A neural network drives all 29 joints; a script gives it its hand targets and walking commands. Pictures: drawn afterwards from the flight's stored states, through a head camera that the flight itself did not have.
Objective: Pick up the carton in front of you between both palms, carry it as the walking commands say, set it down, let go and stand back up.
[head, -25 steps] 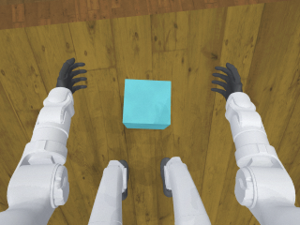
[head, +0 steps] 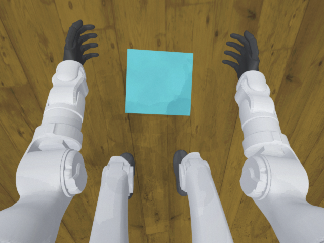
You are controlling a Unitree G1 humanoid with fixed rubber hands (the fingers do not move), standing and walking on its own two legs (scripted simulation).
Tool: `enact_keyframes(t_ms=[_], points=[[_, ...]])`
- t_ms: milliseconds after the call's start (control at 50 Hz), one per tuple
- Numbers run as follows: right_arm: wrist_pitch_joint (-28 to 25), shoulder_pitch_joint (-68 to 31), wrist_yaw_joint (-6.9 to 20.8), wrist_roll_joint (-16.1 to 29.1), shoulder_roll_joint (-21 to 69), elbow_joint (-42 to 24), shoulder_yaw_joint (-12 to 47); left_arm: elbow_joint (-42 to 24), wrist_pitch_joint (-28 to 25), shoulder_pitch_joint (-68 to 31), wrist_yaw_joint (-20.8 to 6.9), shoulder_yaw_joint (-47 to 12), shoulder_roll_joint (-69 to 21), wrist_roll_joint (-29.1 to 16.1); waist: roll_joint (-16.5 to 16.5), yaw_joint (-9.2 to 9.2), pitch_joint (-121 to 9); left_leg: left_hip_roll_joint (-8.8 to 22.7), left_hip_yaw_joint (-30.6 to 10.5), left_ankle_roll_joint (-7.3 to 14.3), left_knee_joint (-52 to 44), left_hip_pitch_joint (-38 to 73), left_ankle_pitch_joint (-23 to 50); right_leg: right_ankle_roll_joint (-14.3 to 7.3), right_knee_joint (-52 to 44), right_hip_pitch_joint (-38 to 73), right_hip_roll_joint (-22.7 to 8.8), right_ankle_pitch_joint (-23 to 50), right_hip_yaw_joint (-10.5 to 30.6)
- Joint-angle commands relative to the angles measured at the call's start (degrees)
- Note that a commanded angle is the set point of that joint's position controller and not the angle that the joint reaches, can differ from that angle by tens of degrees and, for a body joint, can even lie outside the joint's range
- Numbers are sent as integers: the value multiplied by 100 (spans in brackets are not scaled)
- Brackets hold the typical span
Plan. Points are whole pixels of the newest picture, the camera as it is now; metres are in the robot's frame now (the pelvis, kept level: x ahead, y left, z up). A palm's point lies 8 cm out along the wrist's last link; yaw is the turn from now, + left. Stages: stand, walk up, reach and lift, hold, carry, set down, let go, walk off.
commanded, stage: reach and lift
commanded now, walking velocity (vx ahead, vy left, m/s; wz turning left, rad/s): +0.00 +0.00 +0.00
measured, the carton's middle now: (157, 88) +0.47 -0.02 -0.46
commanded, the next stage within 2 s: none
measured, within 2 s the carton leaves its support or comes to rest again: leaves its support in 1.42 s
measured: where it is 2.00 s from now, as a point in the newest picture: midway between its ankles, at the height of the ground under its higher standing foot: (154, 182)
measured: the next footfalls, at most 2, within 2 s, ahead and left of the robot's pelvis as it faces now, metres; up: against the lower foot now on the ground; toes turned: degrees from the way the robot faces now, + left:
none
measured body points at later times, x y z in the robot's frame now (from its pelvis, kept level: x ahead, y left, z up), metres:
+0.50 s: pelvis -0.05 +0.00 -0.18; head +0.31 +0.00 +0.08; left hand +0.50 +0.17 -0.36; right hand +0.47 -0.21 -0.36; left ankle +0.06 +0.13 -0.55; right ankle +0.07 -0.13 -0.55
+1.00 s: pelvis -0.05 +0.00 -0.21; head +0.32 -0.01 +0.05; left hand +0.50 +0.15 -0.40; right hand +0.48 -0.20 -0.39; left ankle +0.06 +0.13 -0.55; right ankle +0.07 -0.13 -0.55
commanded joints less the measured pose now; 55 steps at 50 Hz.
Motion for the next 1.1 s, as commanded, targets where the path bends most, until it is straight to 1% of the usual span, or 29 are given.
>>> enact_keyframes(t_ms=[0,40,80,120,180,240,300,360,420,480,540,560,600,680,740,800,840,940,1040,1080], points=[[-189,-763,-67,237,-703,-577,178,-670,-177,-937,104,-244,544,-258,224,-96,-5306,-299,282,-117,529,2646,2964,213,418,2263,279,2985,-328],[-199,-824,-127,469,-874,-742,390,-884,-188,-1025,178,-463,705,-497,250,-112,-5832,-297,306,-137,938,2738,3089,231,841,2259,270,3109,-356],[-178,-936,-184,690,-1021,-872,588,-1054,-169,-1150,241,-649,848,-708,281,-105,-6182,-290,351,-159,1311,2806,3063,241,1212,2194,256,3050,-397],[-134,-1102,-226,879,-1124,-940,749,-1150,-131,-1318,283,-791,953,-881,295,-95,-6278,-278,409,-175,1619,2707,2835,247,1514,2061,239,2830,-440],[-41,-1456,-285,1096,-1286,-1076,936,-1274,-41,-1651,336,-926,1122,-1095,279,-70,-6395,-246,511,-177,1972,2543,2278,245,1867,1969,215,2327,-520],[73,-1860,-347,1205,-1370,-883,1030,-1031,73,-1999,381,-994,1217,-1218,222,-64,-5930,-191,557,-149,2202,2082,1410,234,2117,1691,170,1534,-573],[139,-2286,-380,1236,-1383,-465,1065,-549,122,-2378,395,-1021,1273,-1274,147,-65,-5177,-121,557,-118,2389,1538,581,223,2306,1329,105,767,-562],[119,-2666,-397,1222,-1429,27,1087,-27,81,-2726,378,-1063,1352,-1324,117,-83,-4591,-63,502,-83,2614,1216,194,198,2531,990,37,343,-527],[36,-2938,-408,1231,-1486,438,1142,373,-11,-2968,362,-1123,1428,-1373,106,-96,-4265,-27,446,-85,2864,1030,148,187,2791,819,-10,289,-480],[-72,-3191,-415,1285,-1556,699,1222,602,-121,-3205,352,-1196,1509,-1424,116,-99,-4100,-1,399,-100,3117,923,271,189,3063,762,-42,435,-429],[-185,-3422,-446,1402,-1667,696,1340,541,-230,-3437,375,-1306,1608,-1525,135,-105,-4400,5,400,-121,3379,1057,582,185,3323,957,-51,786,-400],[-216,-3506,-465,1434,-1717,599,1356,461,-263,-3507,390,-1361,1658,-1567,152,-144,-4520,7,389,-119,3439,1161,642,184,3373,924,-44,851,-410],[-266,-3611,-472,1529,-1783,535,1425,327,-298,-3624,432,-1420,1626,-1586,254,-98,-4471,-25,433,-149,3533,1042,809,138,3473,941,-26,1004,-378],[-334,-3399,-447,1580,-1832,607,1540,187,-333,-3354,488,-1544,1364,-1734,255,-134,-4650,-84,423,-160,3702,1290,1386,115,3683,1084,-16,1569,-393],[-335,-3146,-431,1625,-1694,632,1634,140,-335,-3058,533,-1559,1234,-1763,154,-130,-4835,-133,450,-156,3738,1360,1557,136,3703,1232,11,1739,-415],[-300,-2990,-420,1607,-1547,810,1633,340,-324,-2833,527,-1447,1195,-1677,76,-64,-4398,-141,472,-145,3706,975,1301,156,3644,1071,29,1525,-375],[-297,-2998,-415,1572,-1496,806,1619,370,-332,-2802,513,-1377,1171,-1613,57,-32,-4197,-135,481,-138,3682,791,1139,153,3598,962,40,1380,-352],[-306,-3197,-446,1527,-1483,741,1604,396,-355,-2977,512,-1340,1170,-1562,65,-22,-4045,-119,479,-123,3628,670,894,140,3518,840,59,1145,-331],[-306,-3581,-458,1659,-1096,683,1878,385,-362,-3388,511,-1704,739,-1761,99,-56,-4041,-163,476,-102,3549,795,732,115,3430,879,99,959,-312],[-313,-3733,-468,1656,-893,757,1940,448,-366,-3548,527,-1779,505,-1763,108,-69,-4000,-203,470,-98,3516,851,670,105,3403,913,139,901,-308]])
